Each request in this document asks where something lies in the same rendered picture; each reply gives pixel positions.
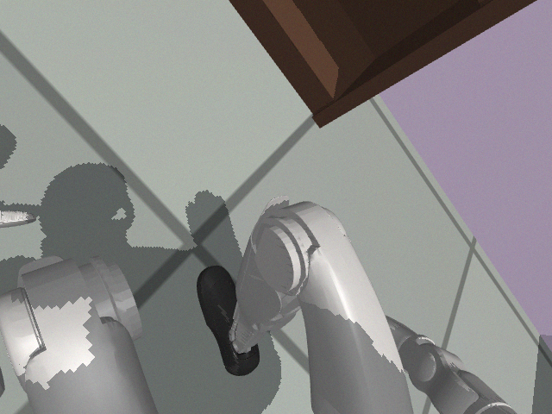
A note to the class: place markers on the bookshelf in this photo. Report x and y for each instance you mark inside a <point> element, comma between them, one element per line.
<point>337,54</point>

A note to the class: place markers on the right robot arm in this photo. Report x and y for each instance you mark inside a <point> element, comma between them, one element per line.
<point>443,377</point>

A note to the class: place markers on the right robot hand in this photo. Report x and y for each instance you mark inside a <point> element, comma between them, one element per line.
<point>399,331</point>

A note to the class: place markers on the left robot hand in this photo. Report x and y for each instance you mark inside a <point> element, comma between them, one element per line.
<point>11,218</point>

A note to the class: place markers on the right robot foot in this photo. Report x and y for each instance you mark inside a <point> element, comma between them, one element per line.
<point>217,298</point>

